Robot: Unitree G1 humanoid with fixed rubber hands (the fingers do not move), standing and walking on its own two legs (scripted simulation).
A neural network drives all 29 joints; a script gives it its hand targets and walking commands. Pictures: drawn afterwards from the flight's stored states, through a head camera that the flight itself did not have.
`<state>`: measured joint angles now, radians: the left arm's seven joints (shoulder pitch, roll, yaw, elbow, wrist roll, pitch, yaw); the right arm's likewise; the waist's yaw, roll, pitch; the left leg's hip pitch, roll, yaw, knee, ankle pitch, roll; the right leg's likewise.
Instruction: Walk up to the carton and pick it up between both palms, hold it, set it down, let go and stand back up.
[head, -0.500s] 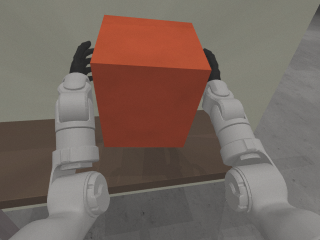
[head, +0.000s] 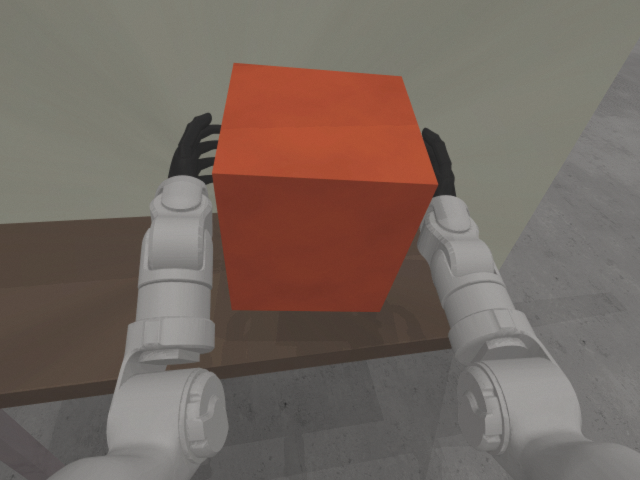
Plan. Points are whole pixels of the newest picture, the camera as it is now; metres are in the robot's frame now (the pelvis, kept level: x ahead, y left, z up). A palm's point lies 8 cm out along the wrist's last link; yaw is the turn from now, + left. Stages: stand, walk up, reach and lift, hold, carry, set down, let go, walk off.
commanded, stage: set down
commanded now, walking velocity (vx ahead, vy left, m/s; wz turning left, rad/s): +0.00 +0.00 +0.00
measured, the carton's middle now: (313, 198) +0.42 +0.00 +0.16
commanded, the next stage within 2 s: none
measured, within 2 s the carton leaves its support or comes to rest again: neither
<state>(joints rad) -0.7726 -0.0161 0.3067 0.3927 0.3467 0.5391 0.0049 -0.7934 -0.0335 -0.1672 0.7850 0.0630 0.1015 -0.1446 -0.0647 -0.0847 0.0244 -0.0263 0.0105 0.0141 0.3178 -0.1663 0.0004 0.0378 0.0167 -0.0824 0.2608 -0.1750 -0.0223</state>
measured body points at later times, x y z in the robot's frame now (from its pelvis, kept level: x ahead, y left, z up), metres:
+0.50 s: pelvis +0.01 +0.00 +0.00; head -0.02 +0.03 +0.45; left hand +0.42 +0.14 +0.17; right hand +0.41 -0.16 +0.17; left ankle +0.01 +0.12 -0.75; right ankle -0.01 -0.10 -0.75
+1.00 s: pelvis +0.01 -0.01 +0.00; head +0.00 +0.02 +0.45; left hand +0.44 +0.13 +0.14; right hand +0.43 -0.17 +0.14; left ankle +0.01 +0.12 -0.75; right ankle -0.01 -0.10 -0.75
